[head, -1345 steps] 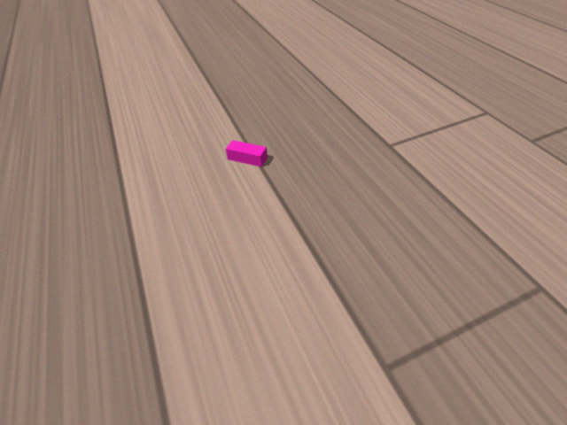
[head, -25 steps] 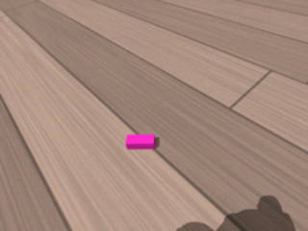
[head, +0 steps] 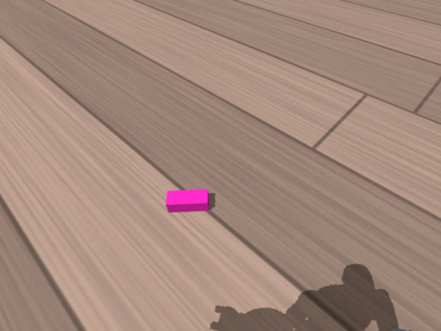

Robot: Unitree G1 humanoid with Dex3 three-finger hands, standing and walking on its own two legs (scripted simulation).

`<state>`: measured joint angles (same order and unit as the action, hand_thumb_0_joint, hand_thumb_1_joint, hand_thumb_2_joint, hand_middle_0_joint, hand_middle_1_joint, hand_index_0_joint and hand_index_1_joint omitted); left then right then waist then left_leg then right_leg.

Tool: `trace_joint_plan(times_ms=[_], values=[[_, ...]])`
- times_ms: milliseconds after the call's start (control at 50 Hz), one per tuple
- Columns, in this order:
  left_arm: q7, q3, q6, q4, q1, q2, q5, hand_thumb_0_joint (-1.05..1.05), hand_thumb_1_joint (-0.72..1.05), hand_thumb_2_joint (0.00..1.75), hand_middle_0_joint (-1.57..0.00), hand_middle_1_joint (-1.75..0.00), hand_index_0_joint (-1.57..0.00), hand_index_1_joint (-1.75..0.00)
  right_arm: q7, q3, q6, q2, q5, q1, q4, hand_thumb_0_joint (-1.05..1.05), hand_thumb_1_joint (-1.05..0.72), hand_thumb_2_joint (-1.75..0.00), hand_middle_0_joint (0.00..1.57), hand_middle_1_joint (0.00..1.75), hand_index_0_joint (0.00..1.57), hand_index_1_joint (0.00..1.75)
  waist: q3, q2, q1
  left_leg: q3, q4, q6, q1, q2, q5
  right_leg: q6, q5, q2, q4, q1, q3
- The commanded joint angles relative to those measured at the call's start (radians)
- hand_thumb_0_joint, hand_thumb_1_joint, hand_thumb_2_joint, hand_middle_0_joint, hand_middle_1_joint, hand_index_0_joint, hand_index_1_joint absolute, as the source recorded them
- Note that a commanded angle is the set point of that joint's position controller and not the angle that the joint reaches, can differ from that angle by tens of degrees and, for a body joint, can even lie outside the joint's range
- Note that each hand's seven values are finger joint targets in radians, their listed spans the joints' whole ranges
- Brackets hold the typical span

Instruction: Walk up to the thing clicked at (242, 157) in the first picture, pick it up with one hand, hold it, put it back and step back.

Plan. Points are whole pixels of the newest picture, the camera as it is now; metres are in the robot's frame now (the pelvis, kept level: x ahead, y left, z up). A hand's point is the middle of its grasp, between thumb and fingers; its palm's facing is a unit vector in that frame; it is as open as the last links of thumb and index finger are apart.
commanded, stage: walk up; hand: left
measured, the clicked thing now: (188, 200) +0.84 +0.26 -0.72
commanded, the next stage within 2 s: stand in 0.48 s
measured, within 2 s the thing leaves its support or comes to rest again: neither
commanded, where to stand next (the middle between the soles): +0.45 +0.01 m, yaw +1 degrees
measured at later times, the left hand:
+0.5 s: hand out of the picture +0.12 +0.26 -0.14, palm faces -0.02 -0.94 -0.34, open 7.4 cm
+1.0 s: hand out of the picture +0.09 +0.26 -0.13, palm faces -0.06 -0.94 -0.34, open 7.4 cm
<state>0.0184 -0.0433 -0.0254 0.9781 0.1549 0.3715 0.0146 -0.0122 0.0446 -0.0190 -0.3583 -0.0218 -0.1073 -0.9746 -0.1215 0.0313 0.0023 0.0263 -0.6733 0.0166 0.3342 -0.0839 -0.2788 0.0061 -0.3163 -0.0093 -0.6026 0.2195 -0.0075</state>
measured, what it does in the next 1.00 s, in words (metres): stands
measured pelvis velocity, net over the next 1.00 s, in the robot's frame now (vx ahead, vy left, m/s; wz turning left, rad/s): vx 0.01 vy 0.00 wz -0.02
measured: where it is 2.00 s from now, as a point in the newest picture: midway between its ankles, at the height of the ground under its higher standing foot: outside the picture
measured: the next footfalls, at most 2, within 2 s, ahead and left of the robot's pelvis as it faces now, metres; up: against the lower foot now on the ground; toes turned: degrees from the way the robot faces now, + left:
left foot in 2.00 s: +0.31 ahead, +0.15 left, +0.00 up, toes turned +5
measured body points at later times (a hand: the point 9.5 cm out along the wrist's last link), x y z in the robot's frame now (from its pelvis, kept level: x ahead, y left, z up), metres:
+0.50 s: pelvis +0.01 +0.00 +0.02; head +0.03 +0.01 +0.47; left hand +0.12 +0.31 -0.11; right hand +0.10 -0.29 -0.11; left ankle +0.05 +0.13 -0.72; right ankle +0.00 -0.13 -0.72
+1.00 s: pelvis +0.01 +0.00 +0.02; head +0.02 +0.00 +0.47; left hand +0.09 +0.31 -0.11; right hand +0.08 -0.30 -0.11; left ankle +0.05 +0.13 -0.72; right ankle +0.00 -0.13 -0.72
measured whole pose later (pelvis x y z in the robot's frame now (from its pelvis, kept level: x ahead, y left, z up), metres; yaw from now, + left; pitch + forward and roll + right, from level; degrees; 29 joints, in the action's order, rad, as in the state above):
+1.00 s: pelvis +0.01 +0.00 +0.02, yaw -1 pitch -3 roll +0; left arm -0.01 0.01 -0.02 1.14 0.12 0.36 0.01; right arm -0.02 0.02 0.01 -0.35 -0.01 -0.10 -1.15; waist -0.06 0.00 0.01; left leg 0.04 -0.33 0.01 0.16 -0.04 -0.13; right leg 0.03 -0.20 0.02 -0.33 0.08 0.02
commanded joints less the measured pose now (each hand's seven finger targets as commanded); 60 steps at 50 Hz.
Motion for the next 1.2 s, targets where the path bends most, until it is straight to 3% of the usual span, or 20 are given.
trace_joint_plan(times_ms=[0,20,40,60,80,100,140,160,200,280,440,460,500,660,680,740,1020,1060,1140,1180], values=[[0.011,-0.074,-0.026,-0.055,-0.042,0.322,0.019,0.00,0.90,0.90,-0.20,-0.30,-0.20,-0.30,0.019,0.034,0.013,-0.162,0.020,0.035,0.057,0.00,-0.90,-0.90,0.20,0.30,0.20,0.30,0.119,-0.162,-0.002,-0.053,-0.048,-0.023,-0.041,0.043,-0.209,-0.204,-0.004,0.318,0.269,0.121,0.391],[0.006,-0.065,-0.025,-0.082,-0.136,0.294,0.020,0.00,0.90,0.90,-0.20,-0.30,-0.20,-0.30,0.017,0.039,0.013,-0.178,0.015,-0.024,0.023,0.00,-0.90,-0.90,0.20,0.30,0.20,0.30,0.094,-0.161,0.042,-0.067,-0.039,-0.023,-0.145,0.022,-0.187,-0.194,-0.038,0.298,0.246,0.213,0.353],[0.003,-0.055,-0.021,-0.082,-0.150,0.252,0.014,0.00,0.90,0.90,-0.20,-0.30,-0.20,-0.30,0.014,0.038,0.019,-0.181,0.012,-0.041,0.007,0.00,-0.90,-0.90,0.20,0.30,0.20,0.30,0.081,-0.133,0.057,-0.060,0.070,-0.031,-0.184,0.013,-0.136,-0.144,-0.042,0.241,0.226,0.239,0.267],[0.003,-0.048,-0.022,-0.076,-0.136,0.223,0.007,0.00,0.90,0.90,-0.20,-0.30,-0.20,-0.30,0.013,0.039,0.029,-0.202,0.013,-0.012,0.003,0.00,-0.90,-0.90,0.20,0.30,0.20,0.30,0.088,-0.089,0.049,-0.086,0.174,-0.047,-0.165,-0.016,0.024,-0.082,0.040,0.170,0.186,0.174,0.169],[0.001,-0.045,-0.022,-0.057,-0.108,0.199,0.001,0.00,0.90,0.90,-0.20,-0.30,-0.20,-0.30,0.012,0.038,0.038,-0.208,0.012,0.026,0.001,0.00,-0.90,-0.90,0.20,0.30,0.20,0.30,0.107,-0.061,0.019,-0.144,0.217,-0.068,-0.140,-0.056,0.155,-0.046,0.156,0.115,0.138,0.103,0.115],[-0.002,-0.045,-0.019,-0.035,-0.082,0.195,-0.004,0.00,0.90,0.90,-0.20,-0.30,-0.20,-0.30,0.011,0.030,0.042,-0.212,0.012,0.055,0.002,0.00,-0.90,-0.90,0.20,0.30,0.20,0.30,0.106,-0.054,-0.012,-0.168,0.238,-0.082,-0.093,-0.075,0.169,-0.031,0.167,0.084,0.127,0.039,0.090],[-0.008,-0.042,-0.017,-0.017,-0.044,0.206,-0.003,0.00,0.90,0.90,-0.20,-0.30,-0.20,-0.30,0.011,0.019,0.045,-0.214,0.011,0.078,-0.003,0.00,-0.90,-0.90,0.20,0.30,0.20,0.30,0.131,-0.079,-0.029,-0.150,0.233,-0.082,-0.075,-0.065,0.079,-0.042,0.070,0.098,0.185,-0.003,0.128],[-0.009,-0.043,-0.017,-0.010,-0.068,0.211,-0.003,0.00,0.90,0.90,-0.20,-0.30,-0.20,-0.30,0.010,0.015,0.043,-0.206,0.010,0.077,-0.013,0.00,-0.90,-0.90,0.20,0.30,0.20,0.30,0.112,-0.079,-0.016,-0.140,0.246,-0.070,-0.062,-0.051,0.063,-0.046,0.066,0.109,0.203,-0.010,0.140],[-0.009,-0.042,-0.015,0.005,-0.089,0.203,-0.006,0.00,0.90,0.90,-0.20,-0.30,-0.20,-0.30,0.012,0.013,0.047,-0.203,0.010,0.068,-0.039,0.00,-0.90,-0.90,0.20,0.30,0.20,0.30,0.127,-0.036,-0.009,-0.128,0.276,-0.053,-0.090,-0.050,0.119,-0.048,0.148,0.111,0.186,-0.045,0.127],[-0.009,-0.037,-0.013,0.028,-0.075,0.199,-0.010,0.00,0.90,0.90,-0.20,-0.30,-0.20,-0.30,0.013,0.013,0.051,-0.208,0.010,0.081,-0.060,0.00,-0.90,-0.90,0.20,0.30,0.20,0.30,0.193,-0.002,-0.017,-0.120,0.283,-0.058,-0.148,-0.060,0.210,-0.039,0.225,0.107,0.200,-0.090,0.101],[-0.011,-0.032,-0.007,0.050,-0.094,0.194,-0.005,0.00,0.90,0.90,-0.20,-0.30,-0.20,-0.30,0.013,0.009,0.046,-0.186,0.011,0.110,-0.077,0.00,-0.90,-0.90,0.20,0.30,0.20,0.30,0.168,0.000,-0.016,-0.102,0.319,-0.043,-0.168,-0.057,0.176,-0.032,0.217,0.117,0.262,-0.084,0.104],[-0.014,-0.009,-0.012,0.066,-0.099,0.184,-0.005,0.00,0.90,0.90,-0.20,-0.30,-0.20,-0.30,0.011,0.010,0.053,-0.195,0.012,0.084,-0.080,0.00,-0.90,-0.90,0.20,0.30,0.20,0.30,0.212,-0.006,0.007,-0.099,0.330,-0.039,-0.234,-0.054,0.232,-0.030,0.251,0.138,0.280,-0.093,0.118],[-0.013,-0.007,-0.015,0.065,-0.109,0.184,-0.006,0.00,0.90,0.90,-0.20,-0.30,-0.20,-0.30,0.010,0.013,0.056,-0.199,0.012,0.087,-0.087,0.00,-0.90,-0.90,0.20,0.30,0.20,0.30,0.210,-0.007,0.007,-0.099,0.326,-0.035,-0.258,-0.059,0.302,-0.023,0.297,0.134,0.284,-0.091,0.105],[-0.013,-0.001,-0.016,0.090,-0.108,0.196,-0.005,0.00,0.90,0.90,-0.20,-0.30,-0.20,-0.30,0.007,0.014,0.054,-0.200,0.011,0.088,-0.096,0.00,-0.90,-0.90,0.20,0.30,0.20,0.30,0.122,-0.032,0.009,-0.102,0.388,-0.032,-0.236,-0.058,0.171,-0.015,0.170,0.133,0.336,-0.061,0.107],[-0.013,0.000,-0.018,0.088,-0.108,0.195,-0.003,0.00,0.90,0.90,-0.20,-0.30,-0.20,-0.30,0.007,0.013,0.055,-0.194,0.010,0.092,-0.092,0.00,-0.90,-0.90,0.20,0.30,0.20,0.30,0.145,-0.035,0.008,-0.093,0.377,-0.032,-0.253,-0.056,0.211,-0.017,0.212,0.140,0.333,-0.070,0.112],[-0.014,0.004,-0.017,0.096,-0.092,0.192,-0.003,0.00,0.90,0.90,-0.20,-0.30,-0.20,-0.30,0.004,0.014,0.051,-0.198,0.012,0.092,-0.095,0.00,-0.90,-0.90,0.20,0.30,0.20,0.30,0.105,-0.039,0.007,-0.098,0.398,-0.029,-0.236,-0.049,0.113,-0.016,0.113,0.132,0.359,-0.036,0.111],[-0.013,0.008,-0.014,0.090,-0.079,0.199,-0.006,0.00,0.90,0.90,-0.20,-0.30,-0.20,-0.30,0.005,0.005,0.051,-0.197,0.013,0.066,-0.110,0.00,-0.90,-0.90,0.20,0.30,0.20,0.30,0.135,-0.044,0.006,-0.095,0.393,-0.028,-0.234,-0.050,0.176,-0.017,0.169,0.137,0.348,-0.076,0.103],[-0.012,0.009,-0.016,0.090,-0.068,0.202,-0.005,0.00,0.90,0.90,-0.20,-0.30,-0.20,-0.30,0.005,0.007,0.051,-0.200,0.014,0.059,-0.111,0.00,-0.90,-0.90,0.20,0.30,0.20,0.30,0.166,-0.039,0.008,-0.090,0.379,-0.031,-0.268,-0.055,0.231,-0.017,0.217,0.138,0.339,-0.082,0.103],[-0.012,0.010,-0.011,0.089,-0.075,0.201,-0.008,0.00,0.90,0.90,-0.20,-0.30,-0.20,-0.30,0.008,0.001,0.050,-0.200,0.012,0.050,-0.117,0.00,-0.90,-0.90,0.20,0.30,0.20,0.30,0.124,-0.029,0.011,-0.093,0.395,-0.026,-0.229,-0.049,0.173,-0.017,0.165,0.137,0.347,-0.070,0.104],[-0.012,0.009,-0.009,0.089,-0.071,0.205,-0.007,0.00,0.90,0.90,-0.20,-0.30,-0.20,-0.30,0.009,0.002,0.051,-0.204,0.012,0.053,-0.116,0.00,-0.90,-0.90,0.20,0.30,0.20,0.30,0.151,-0.021,0.006,-0.092,0.388,-0.029,-0.252,-0.055,0.223,-0.020,0.209,0.139,0.335,-0.082,0.104]])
